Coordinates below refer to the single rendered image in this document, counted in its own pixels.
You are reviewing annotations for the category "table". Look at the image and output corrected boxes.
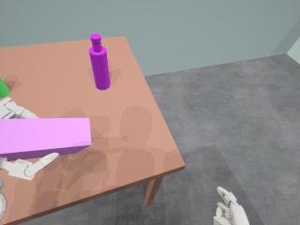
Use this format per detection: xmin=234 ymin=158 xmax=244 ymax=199
xmin=0 ymin=36 xmax=186 ymax=225

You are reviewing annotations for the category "robot right hand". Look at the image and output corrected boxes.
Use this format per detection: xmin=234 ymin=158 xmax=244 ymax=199
xmin=213 ymin=187 xmax=249 ymax=225

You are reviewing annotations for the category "sponge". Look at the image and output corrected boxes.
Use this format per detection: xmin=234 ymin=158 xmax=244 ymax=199
xmin=0 ymin=117 xmax=92 ymax=161

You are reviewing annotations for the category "robot left hand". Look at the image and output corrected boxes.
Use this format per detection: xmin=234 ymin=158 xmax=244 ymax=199
xmin=0 ymin=97 xmax=59 ymax=181

